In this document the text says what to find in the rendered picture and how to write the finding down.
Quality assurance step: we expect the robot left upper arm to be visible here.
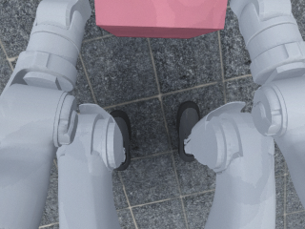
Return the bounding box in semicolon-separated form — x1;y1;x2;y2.
0;83;78;229

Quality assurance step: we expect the robot right forearm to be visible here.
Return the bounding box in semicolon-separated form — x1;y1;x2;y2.
230;0;305;85

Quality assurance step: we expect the robot right upper arm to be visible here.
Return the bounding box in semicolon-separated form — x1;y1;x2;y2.
251;75;305;210

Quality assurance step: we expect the robot right foot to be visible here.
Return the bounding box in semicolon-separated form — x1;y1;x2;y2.
176;101;200;162

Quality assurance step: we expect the robot left forearm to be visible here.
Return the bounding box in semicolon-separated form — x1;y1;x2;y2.
0;0;92;101

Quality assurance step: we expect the robot right thigh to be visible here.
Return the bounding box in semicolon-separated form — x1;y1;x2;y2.
201;112;276;229

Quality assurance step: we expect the carton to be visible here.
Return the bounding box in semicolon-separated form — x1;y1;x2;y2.
94;0;228;39

